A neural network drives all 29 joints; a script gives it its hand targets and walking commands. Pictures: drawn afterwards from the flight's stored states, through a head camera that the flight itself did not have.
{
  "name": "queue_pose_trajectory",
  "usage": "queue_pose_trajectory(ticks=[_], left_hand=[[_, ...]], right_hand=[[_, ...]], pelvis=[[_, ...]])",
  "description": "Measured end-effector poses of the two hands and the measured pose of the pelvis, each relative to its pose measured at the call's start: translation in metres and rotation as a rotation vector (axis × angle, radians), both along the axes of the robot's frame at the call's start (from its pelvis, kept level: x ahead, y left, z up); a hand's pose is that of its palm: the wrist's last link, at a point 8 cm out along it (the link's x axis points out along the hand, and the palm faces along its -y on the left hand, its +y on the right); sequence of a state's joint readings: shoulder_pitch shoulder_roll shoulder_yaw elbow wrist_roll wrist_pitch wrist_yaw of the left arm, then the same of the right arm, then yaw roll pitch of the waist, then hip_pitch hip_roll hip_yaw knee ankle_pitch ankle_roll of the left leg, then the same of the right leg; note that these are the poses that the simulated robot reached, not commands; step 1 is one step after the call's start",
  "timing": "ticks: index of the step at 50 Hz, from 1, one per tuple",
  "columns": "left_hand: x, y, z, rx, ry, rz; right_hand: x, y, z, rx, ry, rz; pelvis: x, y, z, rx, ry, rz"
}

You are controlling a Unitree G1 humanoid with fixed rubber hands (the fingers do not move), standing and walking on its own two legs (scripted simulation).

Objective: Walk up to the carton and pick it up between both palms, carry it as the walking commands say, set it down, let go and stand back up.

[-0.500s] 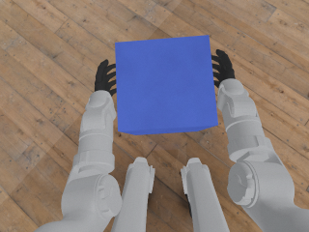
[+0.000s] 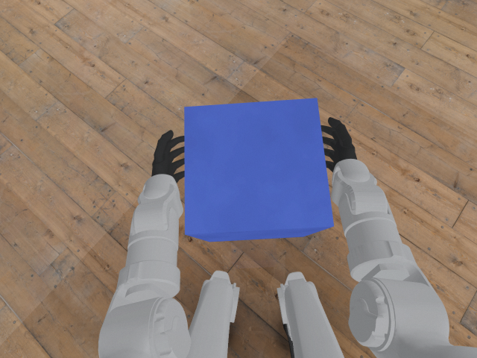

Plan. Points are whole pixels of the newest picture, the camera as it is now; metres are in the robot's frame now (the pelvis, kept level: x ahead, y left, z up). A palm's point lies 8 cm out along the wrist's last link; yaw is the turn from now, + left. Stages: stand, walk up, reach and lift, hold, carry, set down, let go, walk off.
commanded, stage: reach and lift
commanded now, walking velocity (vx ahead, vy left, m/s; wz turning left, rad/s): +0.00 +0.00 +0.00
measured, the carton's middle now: (253, 182) +0.43 +0.01 -0.12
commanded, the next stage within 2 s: none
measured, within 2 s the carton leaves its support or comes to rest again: neither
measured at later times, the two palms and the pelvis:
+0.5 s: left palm (150, 174) +0.39 +0.16 +0.02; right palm (359, 158) +0.42 -0.14 +0.02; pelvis +0.03 +0.00 +0.07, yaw +0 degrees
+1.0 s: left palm (127, 167) +0.37 +0.16 +0.10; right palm (385, 147) +0.40 -0.14 +0.10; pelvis +0.05 +0.00 +0.13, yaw +0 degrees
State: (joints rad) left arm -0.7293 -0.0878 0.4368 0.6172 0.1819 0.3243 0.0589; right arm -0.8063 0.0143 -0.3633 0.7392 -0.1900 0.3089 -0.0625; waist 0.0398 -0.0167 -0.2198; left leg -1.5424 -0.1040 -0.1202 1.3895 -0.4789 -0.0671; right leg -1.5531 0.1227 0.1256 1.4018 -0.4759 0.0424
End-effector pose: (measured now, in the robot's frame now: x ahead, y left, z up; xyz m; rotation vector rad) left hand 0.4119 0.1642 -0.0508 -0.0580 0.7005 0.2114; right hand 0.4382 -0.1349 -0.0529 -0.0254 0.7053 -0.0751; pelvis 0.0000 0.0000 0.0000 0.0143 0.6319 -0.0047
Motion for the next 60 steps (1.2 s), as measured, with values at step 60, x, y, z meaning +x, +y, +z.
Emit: queue_pose_trajectory(ticks=[60], left_hand=[[-0.048,-0.001,0.176,0.007,-0.001,-0.012]], right_hand=[[-0.050,-0.002,0.177,0.002,-0.002,-0.008]], pelvis=[[0.050,0.002,0.147,-0.009,-0.381,-0.004]])
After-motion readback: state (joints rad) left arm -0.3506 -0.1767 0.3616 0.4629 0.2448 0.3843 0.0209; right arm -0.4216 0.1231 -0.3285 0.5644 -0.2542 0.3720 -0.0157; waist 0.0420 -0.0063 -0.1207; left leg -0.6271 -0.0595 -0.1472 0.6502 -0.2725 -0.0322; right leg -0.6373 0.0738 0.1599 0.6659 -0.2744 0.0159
